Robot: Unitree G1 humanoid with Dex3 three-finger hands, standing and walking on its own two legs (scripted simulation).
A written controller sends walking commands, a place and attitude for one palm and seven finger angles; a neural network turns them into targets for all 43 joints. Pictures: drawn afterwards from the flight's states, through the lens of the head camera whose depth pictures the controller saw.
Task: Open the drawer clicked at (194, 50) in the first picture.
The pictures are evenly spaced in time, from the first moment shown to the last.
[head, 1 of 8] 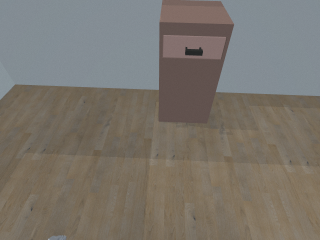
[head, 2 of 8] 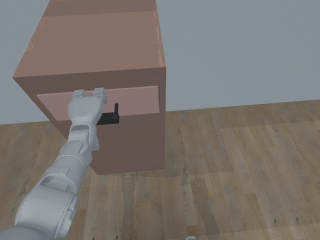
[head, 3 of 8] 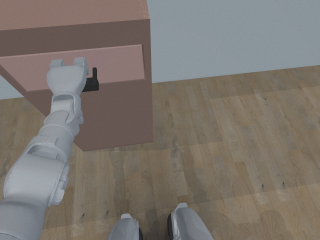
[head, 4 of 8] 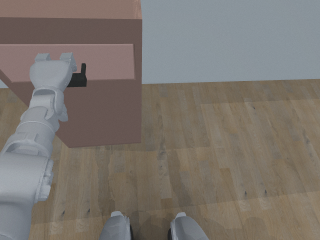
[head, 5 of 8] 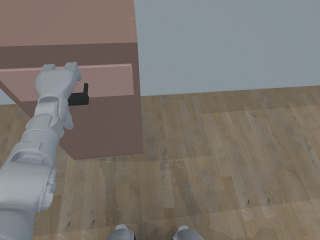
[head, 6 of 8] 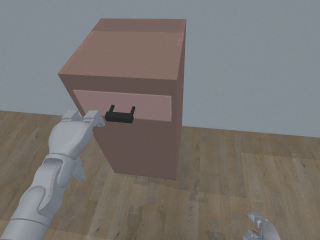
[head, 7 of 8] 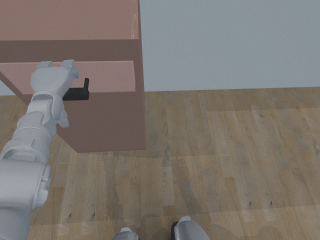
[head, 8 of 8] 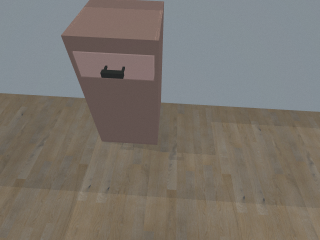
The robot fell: no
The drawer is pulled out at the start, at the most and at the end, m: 0.00 0.00 0.00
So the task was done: no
